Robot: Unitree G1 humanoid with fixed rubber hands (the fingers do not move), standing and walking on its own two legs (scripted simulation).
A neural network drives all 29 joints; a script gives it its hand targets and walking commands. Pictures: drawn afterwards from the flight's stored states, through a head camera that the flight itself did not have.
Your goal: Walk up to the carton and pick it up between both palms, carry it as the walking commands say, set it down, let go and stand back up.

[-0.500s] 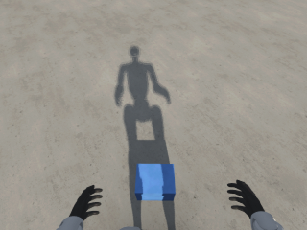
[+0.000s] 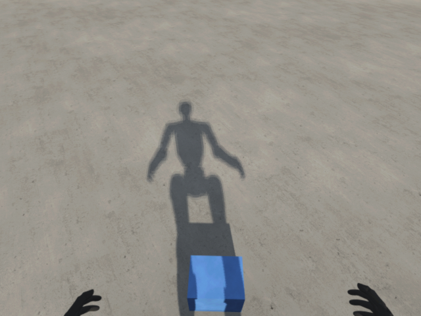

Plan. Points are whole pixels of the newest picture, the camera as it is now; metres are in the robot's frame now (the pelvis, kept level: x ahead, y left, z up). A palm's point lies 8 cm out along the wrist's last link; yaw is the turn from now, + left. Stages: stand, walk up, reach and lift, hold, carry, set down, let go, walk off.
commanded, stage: stand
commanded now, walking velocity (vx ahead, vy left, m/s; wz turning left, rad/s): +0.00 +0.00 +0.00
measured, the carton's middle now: (215, 283) +0.42 +0.01 -0.68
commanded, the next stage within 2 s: none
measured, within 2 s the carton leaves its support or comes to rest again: neither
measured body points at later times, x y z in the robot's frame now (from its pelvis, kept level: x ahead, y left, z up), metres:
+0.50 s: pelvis +0.00 +0.01 +0.01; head -0.02 +0.02 +0.45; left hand +0.11 +0.31 -0.11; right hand +0.11 -0.29 -0.09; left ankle +0.02 +0.09 -0.73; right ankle -0.05 -0.11 -0.73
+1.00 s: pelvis -0.02 +0.01 +0.01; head -0.04 +0.02 +0.46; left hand +0.07 +0.31 -0.11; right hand +0.07 -0.30 -0.10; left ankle +0.02 +0.09 -0.73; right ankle -0.05 -0.11 -0.73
